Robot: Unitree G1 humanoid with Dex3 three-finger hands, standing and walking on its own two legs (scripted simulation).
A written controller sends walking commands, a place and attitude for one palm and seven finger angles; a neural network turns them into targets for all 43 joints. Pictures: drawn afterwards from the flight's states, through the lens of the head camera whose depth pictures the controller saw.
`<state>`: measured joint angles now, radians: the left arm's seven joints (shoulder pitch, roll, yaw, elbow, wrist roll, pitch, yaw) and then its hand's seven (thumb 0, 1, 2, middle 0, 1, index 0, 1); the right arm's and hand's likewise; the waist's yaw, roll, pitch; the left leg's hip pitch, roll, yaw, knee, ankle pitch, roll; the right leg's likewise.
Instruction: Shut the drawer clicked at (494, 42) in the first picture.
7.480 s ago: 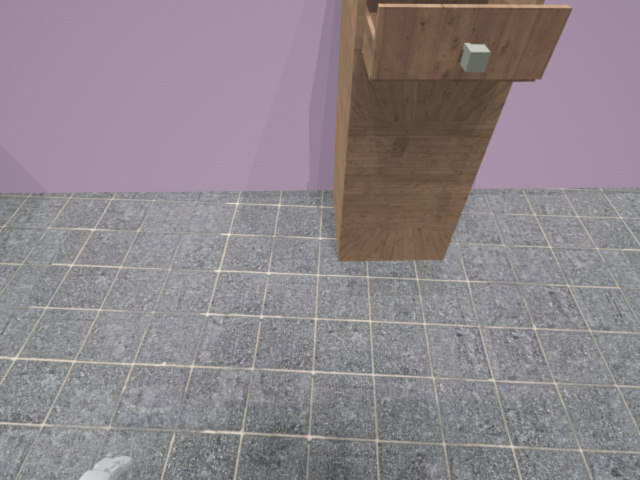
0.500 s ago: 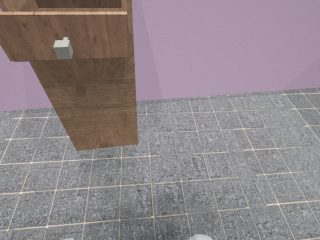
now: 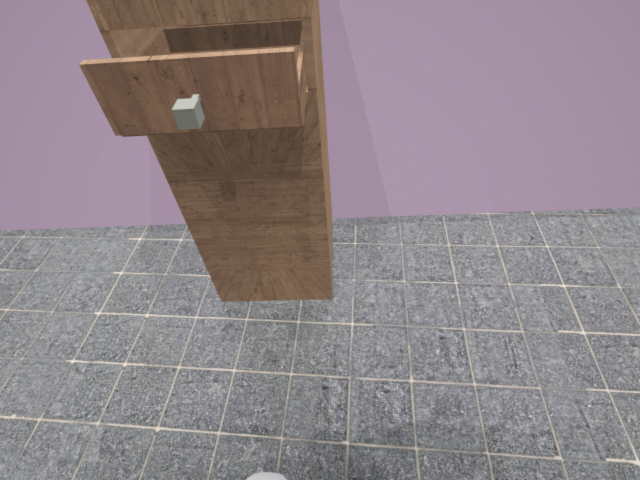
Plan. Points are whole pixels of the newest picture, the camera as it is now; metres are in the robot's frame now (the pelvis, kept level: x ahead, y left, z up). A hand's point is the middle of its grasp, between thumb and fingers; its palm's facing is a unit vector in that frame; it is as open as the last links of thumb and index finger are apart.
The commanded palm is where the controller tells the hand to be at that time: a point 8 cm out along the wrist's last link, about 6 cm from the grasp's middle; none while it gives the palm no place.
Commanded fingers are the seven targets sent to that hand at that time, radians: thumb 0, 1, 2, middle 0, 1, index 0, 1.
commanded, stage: take the last steps up to it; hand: left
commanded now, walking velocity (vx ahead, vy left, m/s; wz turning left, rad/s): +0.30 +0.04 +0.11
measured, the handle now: (191, 108) +0.69 +0.26 +0.14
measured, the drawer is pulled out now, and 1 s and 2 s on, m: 0.16 0.16 0.16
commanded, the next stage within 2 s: come to a stop and stand still in 0.80 s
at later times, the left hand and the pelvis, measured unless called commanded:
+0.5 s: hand out of the picture +0.03 +0.28 -0.18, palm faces +0.10 -0.98 -0.15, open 7.3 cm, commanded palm none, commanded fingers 0.00 0.90 0.90 -0.20 -0.30 -0.20 -0.30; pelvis +0.07 +0.10 +0.00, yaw +1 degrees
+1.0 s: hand (212, 367) +0.34 +0.23 -0.17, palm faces +0.02 -0.98 -0.21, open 7.2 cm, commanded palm none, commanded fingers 0.00 0.90 0.90 -0.20 -0.30 -0.20 -0.30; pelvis +0.25 +0.05 -0.01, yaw -1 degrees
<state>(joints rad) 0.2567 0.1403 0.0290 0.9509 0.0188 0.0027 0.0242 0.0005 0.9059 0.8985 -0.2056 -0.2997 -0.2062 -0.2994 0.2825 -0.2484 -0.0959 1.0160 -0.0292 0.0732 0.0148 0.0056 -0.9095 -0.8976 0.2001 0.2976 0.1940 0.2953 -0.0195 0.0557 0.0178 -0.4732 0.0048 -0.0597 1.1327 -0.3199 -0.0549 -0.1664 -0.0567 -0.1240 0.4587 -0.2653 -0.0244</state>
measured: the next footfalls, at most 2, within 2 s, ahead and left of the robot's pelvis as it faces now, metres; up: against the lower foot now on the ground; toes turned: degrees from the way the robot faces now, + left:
left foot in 0.28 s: +0.06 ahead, +0.17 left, +0.00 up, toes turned +8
right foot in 0.84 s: +0.34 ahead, -0.02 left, +0.00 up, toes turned -8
